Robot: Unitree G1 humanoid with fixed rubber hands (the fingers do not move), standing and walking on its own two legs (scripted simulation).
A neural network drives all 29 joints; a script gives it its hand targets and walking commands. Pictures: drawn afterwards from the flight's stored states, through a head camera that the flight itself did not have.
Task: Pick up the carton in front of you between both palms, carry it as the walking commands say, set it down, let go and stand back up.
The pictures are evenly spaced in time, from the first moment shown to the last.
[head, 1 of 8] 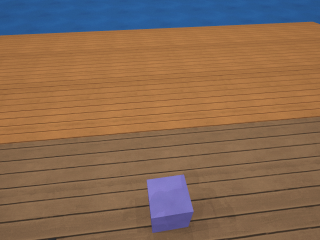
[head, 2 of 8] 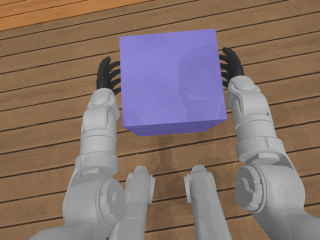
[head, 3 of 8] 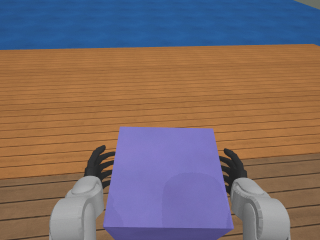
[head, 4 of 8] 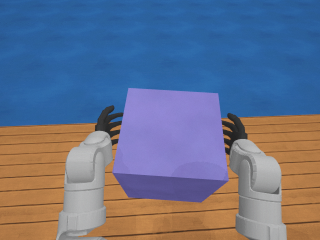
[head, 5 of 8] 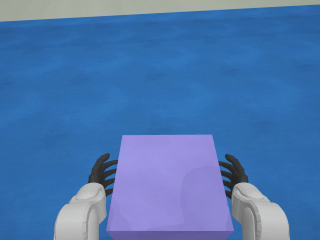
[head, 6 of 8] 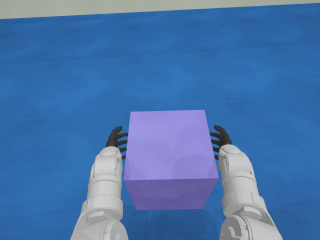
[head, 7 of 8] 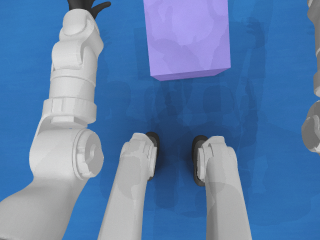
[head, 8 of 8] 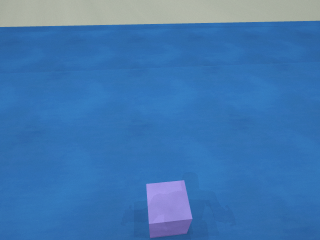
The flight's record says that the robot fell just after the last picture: no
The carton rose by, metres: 0.68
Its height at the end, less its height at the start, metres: -0.32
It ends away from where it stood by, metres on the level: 5.84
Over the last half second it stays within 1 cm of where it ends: yes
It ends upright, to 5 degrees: yes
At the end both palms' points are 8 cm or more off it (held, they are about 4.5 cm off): yes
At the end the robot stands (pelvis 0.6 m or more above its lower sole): yes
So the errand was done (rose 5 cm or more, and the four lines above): yes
